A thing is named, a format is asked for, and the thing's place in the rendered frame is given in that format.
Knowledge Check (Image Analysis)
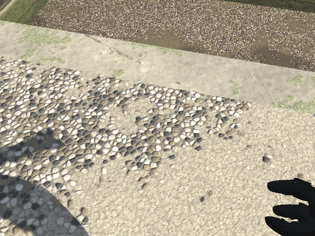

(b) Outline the right robot hand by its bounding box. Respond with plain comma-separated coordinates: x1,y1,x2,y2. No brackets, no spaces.
265,177,315,236

